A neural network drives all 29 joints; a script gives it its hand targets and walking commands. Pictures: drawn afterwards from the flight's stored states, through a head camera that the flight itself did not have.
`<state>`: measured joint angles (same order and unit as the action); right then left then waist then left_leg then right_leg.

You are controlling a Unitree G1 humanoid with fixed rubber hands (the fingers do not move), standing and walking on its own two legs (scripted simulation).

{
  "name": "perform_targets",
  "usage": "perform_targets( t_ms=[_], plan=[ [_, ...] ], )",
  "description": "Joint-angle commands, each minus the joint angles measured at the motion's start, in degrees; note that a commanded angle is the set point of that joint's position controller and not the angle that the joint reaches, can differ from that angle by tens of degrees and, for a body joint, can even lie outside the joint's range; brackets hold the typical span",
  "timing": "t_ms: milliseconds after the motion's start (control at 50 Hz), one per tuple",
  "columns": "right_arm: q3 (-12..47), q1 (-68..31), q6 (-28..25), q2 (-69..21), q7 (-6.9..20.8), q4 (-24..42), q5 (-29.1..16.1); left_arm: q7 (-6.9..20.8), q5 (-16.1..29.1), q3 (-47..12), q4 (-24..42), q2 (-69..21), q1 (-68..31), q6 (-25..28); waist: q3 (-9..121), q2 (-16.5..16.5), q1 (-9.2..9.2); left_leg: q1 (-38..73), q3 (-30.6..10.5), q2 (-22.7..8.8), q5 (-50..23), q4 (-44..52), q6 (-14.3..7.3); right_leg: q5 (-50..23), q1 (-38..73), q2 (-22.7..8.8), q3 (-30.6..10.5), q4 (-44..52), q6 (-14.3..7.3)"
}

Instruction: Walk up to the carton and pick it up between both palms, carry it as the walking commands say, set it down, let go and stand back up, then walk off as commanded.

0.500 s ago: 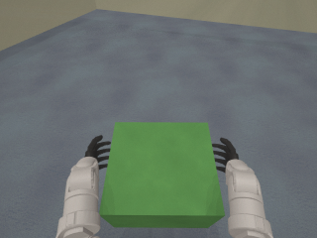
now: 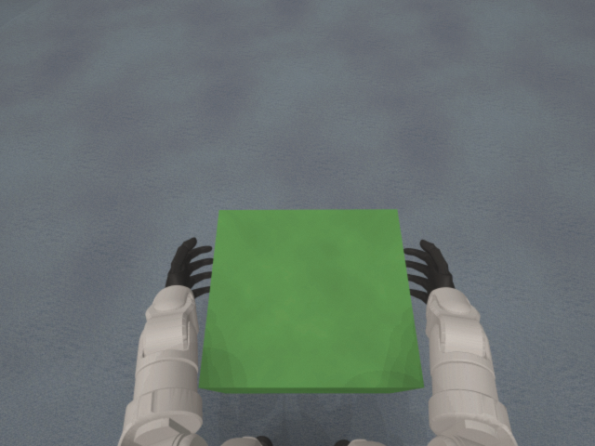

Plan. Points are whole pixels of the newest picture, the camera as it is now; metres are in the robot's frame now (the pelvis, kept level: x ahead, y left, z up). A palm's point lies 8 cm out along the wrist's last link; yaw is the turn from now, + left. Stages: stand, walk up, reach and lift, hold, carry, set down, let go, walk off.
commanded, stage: set down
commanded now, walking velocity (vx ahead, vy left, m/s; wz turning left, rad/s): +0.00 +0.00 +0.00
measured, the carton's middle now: (308, 305) +0.32 +0.00 -0.11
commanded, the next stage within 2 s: none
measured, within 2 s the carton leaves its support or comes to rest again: neither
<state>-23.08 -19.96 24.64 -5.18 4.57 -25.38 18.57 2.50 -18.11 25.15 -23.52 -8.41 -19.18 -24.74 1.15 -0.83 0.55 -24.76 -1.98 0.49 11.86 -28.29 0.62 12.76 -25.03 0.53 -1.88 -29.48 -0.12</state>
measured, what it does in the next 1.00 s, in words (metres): lowers itself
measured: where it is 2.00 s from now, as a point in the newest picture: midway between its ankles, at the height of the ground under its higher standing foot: outside the picture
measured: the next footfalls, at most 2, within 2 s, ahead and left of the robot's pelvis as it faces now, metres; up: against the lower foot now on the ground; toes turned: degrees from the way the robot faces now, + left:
none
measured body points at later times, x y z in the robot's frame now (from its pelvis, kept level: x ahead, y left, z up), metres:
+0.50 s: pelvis -0.05 -0.01 -0.05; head +0.14 -0.01 +0.36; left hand +0.34 +0.18 -0.12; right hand +0.36 -0.19 -0.12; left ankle +0.02 +0.13 -0.73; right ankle +0.02 -0.12 -0.73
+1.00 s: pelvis -0.05 +0.00 -0.12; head +0.19 -0.01 +0.26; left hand +0.37 +0.17 -0.21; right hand +0.39 -0.20 -0.21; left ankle +0.02 +0.13 -0.73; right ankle +0.02 -0.12 -0.73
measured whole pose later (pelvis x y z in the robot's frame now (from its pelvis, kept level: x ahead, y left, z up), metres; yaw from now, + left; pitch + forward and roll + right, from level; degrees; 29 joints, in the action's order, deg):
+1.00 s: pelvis -0.05 +0.00 -0.12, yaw +0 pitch +42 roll +1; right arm -25.9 -41.9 19.8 2.2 5.6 -31.3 12.8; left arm 1.4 -14.3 29.9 -23.1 -7.0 -36.9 -20.0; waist 13.2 -0.8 -0.2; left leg -87.4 -3.9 2.8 20.6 -65.8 1.9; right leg 21.3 -87.6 2.7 -3.1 -66.8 0.5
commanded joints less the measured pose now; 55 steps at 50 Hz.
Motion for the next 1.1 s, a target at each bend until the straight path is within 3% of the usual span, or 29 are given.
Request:
perform_targets(
  t_ms=[0, 320, 520, 780, 1080],
  plan=[
    [27.8, -25.9, -2.9, -43.3, 14.5, -2.6, -9.3, 14.3, 8.9, -28.4, -4.5, -44.0, -25.7, 2.2, 23.8, 2.0, -0.49, 5.3, -0.8, 5.4, -16.2, -1.1, -1.2, -17.4, 6.0, 5.1, -0.9, -0.7, -0.7],
    [27.0, -39.5, -4.5, -45.9, 18.4, -5.8, -10.2, 17.3, 7.8, -27.7, -5.2, -46.7, -38.6, 3.7, 37.5, 2.2, -0.07, -12.3, 1.3, 5.8, -5.3, -11.3, -1.7, -6.5, -9.6, 5.0, 0.3, -9.7, -1.0],
    [27.3, -43.8, -3.6, -46.6, 20.4, -6.2, -10.4, 19.2, 8.7, -28.4, -5.1, -48.4, -43.5, 2.8, 45.0, 1.7, -1.1, -21.0, 1.7, 6.3, -4.6, -18.1, -1.5, -5.8, -18.2, 5.2, 1.2, -17.0, -0.8],
    [29.7, -45.9, -4.7, -45.1, 20.6, -6.3, -13.4, 17.5, 11.5, -31.5, -3.8, -48.5, -45.6, 4.2, 54.8, 1.5, -1.28, -30.9, 1.7, 6.7, -8.6, -28.1, -0.4, -10.6, -27.8, 5.9, 1.6, -27.0, -0.2],
    [29.1, -52.1, -5.9, -41.9, 18.9, -11.3, -16.1, 14.3, 13.7, -31.8, -5.8, -46.8, -52.0, 5.2, 61.3, 1.7, -1.56, -42.1, 2.6, 6.8, -5.3, -38.7, 0.7, -7.7, -39.6, 6.2, 2.3, -37.5, 0.3]
  ],
)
